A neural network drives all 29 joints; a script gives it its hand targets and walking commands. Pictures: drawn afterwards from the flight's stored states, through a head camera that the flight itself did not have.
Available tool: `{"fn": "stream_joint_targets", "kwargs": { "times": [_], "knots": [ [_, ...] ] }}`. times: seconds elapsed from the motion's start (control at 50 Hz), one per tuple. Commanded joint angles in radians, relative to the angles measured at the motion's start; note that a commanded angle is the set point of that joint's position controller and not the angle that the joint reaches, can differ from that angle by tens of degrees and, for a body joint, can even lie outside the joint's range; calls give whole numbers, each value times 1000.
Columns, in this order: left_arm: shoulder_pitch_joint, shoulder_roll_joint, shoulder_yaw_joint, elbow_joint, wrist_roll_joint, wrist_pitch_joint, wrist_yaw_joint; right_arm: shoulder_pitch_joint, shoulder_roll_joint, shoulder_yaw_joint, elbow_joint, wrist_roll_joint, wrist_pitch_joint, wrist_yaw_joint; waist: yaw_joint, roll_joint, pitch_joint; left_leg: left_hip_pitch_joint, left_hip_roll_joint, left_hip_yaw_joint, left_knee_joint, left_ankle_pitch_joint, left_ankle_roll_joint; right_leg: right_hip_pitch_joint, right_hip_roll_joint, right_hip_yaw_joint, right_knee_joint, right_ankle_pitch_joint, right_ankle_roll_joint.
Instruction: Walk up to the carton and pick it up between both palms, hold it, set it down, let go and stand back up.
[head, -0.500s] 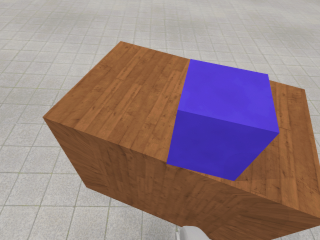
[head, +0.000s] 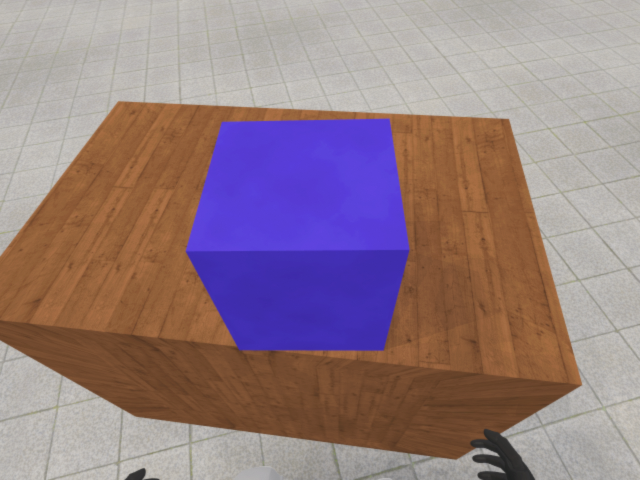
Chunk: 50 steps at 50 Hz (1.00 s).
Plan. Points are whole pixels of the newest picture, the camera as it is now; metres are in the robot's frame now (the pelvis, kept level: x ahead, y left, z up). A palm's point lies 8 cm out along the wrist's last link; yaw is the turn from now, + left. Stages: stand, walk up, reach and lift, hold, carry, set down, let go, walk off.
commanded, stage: walk up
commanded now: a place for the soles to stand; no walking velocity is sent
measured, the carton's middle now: (308, 244) +0.41 +0.03 +0.05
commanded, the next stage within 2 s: none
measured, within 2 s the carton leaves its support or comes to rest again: neither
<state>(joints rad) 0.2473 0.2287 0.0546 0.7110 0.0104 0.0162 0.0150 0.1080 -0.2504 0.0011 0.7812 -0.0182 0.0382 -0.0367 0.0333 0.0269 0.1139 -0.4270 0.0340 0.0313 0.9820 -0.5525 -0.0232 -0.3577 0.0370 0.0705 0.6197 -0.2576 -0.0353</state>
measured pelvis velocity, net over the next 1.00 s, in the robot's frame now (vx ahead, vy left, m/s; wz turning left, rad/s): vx -0.03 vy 0.01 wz -0.09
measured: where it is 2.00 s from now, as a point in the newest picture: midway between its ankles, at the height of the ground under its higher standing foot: outside the picture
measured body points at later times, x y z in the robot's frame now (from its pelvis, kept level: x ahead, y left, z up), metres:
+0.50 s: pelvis -0.05 -0.01 +0.01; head -0.04 -0.02 +0.45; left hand +0.04 +0.23 -0.12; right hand +0.04 -0.26 -0.13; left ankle +0.00 +0.11 -0.73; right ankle -0.02 -0.12 -0.73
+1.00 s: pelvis -0.03 +0.01 +0.01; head -0.01 +0.01 +0.46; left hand +0.04 +0.25 -0.14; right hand -0.03 -0.25 -0.14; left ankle +0.00 +0.11 -0.73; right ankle -0.02 -0.12 -0.73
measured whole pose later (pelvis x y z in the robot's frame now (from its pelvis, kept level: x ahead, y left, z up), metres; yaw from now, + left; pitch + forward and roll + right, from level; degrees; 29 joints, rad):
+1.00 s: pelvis -0.03 +0.01 +0.01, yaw -5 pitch +0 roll +1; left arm 0.26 0.22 -0.01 0.98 0.01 -0.02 0.02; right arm 0.27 -0.22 0.01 1.02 0.00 0.00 -0.01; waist 0.00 -0.02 0.03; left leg -0.25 0.02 0.12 0.47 -0.22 0.02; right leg -0.27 0.02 0.09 0.52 -0.25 0.00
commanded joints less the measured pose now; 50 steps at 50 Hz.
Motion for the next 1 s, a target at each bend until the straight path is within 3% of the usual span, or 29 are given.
{"fn": "stream_joint_targets", "kwargs": {
  "times": [0.0, 0.02, 0.04, 0.06, 0.08, 0.1, 0.12, 0.14, 0.16, 0.22, 0.26, 0.28, 0.32, 0.34, 0.36, 0.38, 0.46, 0.48, 0.52, 0.56, 0.62, 0.64, 0.7, 0.72, 0.74, 0.76, 0.84, 0.94, 0.98],
  "knots": [
    [26, 132, 32, -76, 13, -13, 6, 24, -50, -21, -58, 4, -9, 2, -3, -133, -212, 60, -7, -12, -204, 83, 5, 205, -232, 254, -87, 657, -172],
    [17, 148, 28, -71, 14, -12, 8, 30, -39, -20, -51, 3, -8, 2, -7, -161, -211, 101, -15, -6, -280, 135, 11, 183, -236, 253, -78, 655, -170],
    [4, 150, 26, -67, 14, -9, 6, 53, -23, -18, -46, 5, -10, 5, -15, -142, -231, 166, -20, 4, -367, 214, 22, 152, -221, 249, -71, 588, -156],
    [-26, 168, 28, -74, 15, -5, 2, 85, -26, -24, -36, 8, -12, 5, -50, -116, -231, 256, -21, -3, -483, 324, 31, 82, -217, 258, -48, 496, -134],
    [-13, 147, 19, -64, 9, -5, -2, 79, -58, -33, -35, -7, -15, 8, -36, -49, -247, 345, 13, -40, -525, 416, 53, 9, -197, 233, -35, 399, -92],
    [-22, 129, 7, -68, 4, -8, -5, 64, -89, -40, -46, -12, -15, 6, -47, -9, -241, 377, 95, -139, -540, 445, 78, -51, -169, 204, -12, 280, -51],
    [6, 105, -5, -58, -10, -7, -3, 24, -137, -57, -55, -9, -12, 5, -19, 109, -220, 351, 224, -290, -603, 507, 146, -94, -58, 89, 103, 85, -4],
    [12, 100, 0, -39, -11, 3, 11, -27, -174, -62, -50, 15, -11, 11, -3, 125, -155, 112, 306, -288, -614, 539, 236, 57, -9, -12, 140, -140, 25],
    [13, 83, 4, -27, 7, 7, 14, -69, -148, -58, -52, 12, -12, 18, 7, 128, -97, -26, 311, -276, -655, 410, 267, 135, -20, -12, 192, -185, 20],
    [23, 105, 10, 17, -1, -2, -3, -64, -113, -38, -60, 9, -14, 25, -3, 140, -51, -6, 219, -195, -638, 382, 191, 105, -18, -2, 64, -60, 6],
    [17, 73, -9, 8, 1, -20, -8, -27, -103, -30, -21, 16, -18, 29, -5, 69, -61, 24, 184, -187, -603, 287, 149, 120, -57, 27, -64, 14, 3],
    [9, 70, -17, 11, -5, -30, -10, -9, -95, -23, -8, 18, -16, 35, -20, 80, -78, 66, 136, -156, -591, 246, 119, 114, -72, 58, -90, 55, -2],
    [19, 91, -20, 37, 6, -44, -8, 31, -81, -24, 18, 12, -21, 44, -42, 47, -120, 137, 106, -119, -574, 210, 90, 113, -111, 113, -125, 91, -15],
    [10, 107, -20, 37, -7, -48, -11, 38, -62, -14, 18, 16, -25, 43, -46, 23, -134, 180, 74, -92, -565, 210, 68, 35, -119, 135, -160, 37, -25],
    [16, 106, -17, 50, -11, -48, -14, 33, -62, -16, 21, 15, -22, 41, -35, -21, -110, 231, 70, -82, -553, 168, 69, -30, -115, 159, -213, -72, -21],
    [18, 105, -21, 56, -6, -48, -14, 26, -76, -17, 33, 11, -20, 41, -40, -22, -115, 265, 63, -75, -530, 163, 74, -61, -134, 184, -262, -154, -22],
    [-10, 129, -24, 78, -17, -39, -15, 97, -73, -11, 61, 4, -27, 42, -63, -152, -60, 266, 40, -45, -532, 149, 64, -120, -166, 222, -363, -329, -15],
    [-6, 117, -20, 90, -12, -38, -16, 105, -77, -13, 75, 2, -32, 40, -52, -127, -39, 256, 44, -41, -540, 177, 61, -106, -161, 220, -356, -294, -17],
    [1, 115, -26, 101, -12, -43, -16, 102, -85, -9, 96, 4, -43, 36, -48, -148, -74, 243, 56, -46, -554, 233, 59, -35, -152, 202, -331, -188, -14],
    [19, 110, -27, 125, -10, -49, -15, 97, -90, -15, 109, 0, -53, 34, -33, -106, -99, 253, 58, -36, -571, 259, 56, 2, -148, 188, -310, -124, -16],
    [22, 110, -34, 147, -15, -43, -13, 144, -88, -5, 139, 4, -52, 27, -48, -141, -66, 258, 63, -50, -588, 219, 61, -48, -152, 195, -331, -205, -26],
    [25, 99, -37, 154, -15, -41, -11, 144, -86, -6, 148, 4, -50, 26, -41, -112, -31, 252, 67, -53, -594, 203, 63, -70, -147, 186, -338, -215, -17],
    [23, 116, -34, 179, -15, -31, -8, 183, -87, -14, 166, 6, -44, 26, -55, -105, -21, 225, 57, -47, -607, 143, 59, -82, -143, 193, -325, -272, -26],
    [40, 113, -39, 187, -17, -29, -9, 187, -98, -10, 169, 1, -44, 24, -44, -47, -43, 221, 68, -59, -625, 103, 65, -68, -133, 188, -315, -270, -22],
    [33, 103, -35, 182, -10, -26, -9, 183, -88, -5, 170, 3, -46, 24, -43, -71, -10, 175, 80, -70, -653, 79, 70, -48, -110, 155, -274, -229, -15],
    [38, 96, -38, 187, -9, -27, -7, 166, -94, -9, 172, 11, -49, 21, -22, -34, -15, 145, 95, -93, -667, 74, 72, -19, -92, 125, -248, -174, -14],
    [66, 102, -43, 215, 2, -39, -1, 160, -113, -11, 175, 15, -50, 22, -15, 42, -83, 139, 118, -110, -713, 75, 79, 56, -76, 91, -164, -50, -8],
    [38, 104, -48, 232, 2, -51, 7, 158, -117, -20, 190, 11, -46, 20, -33, -15, -100, 225, 117, -74, -654, 266, 86, 41, -100, 102, -158, 99, -11],
    [42, 95, -52, 230, -2, -50, 12, 151, -121, -27, 196, 15, -42, 22, -36, 16, -104, 236, 115, -55, -632, 290, 88, 43, -104, 107, -163, 129, -11]
  ]
}}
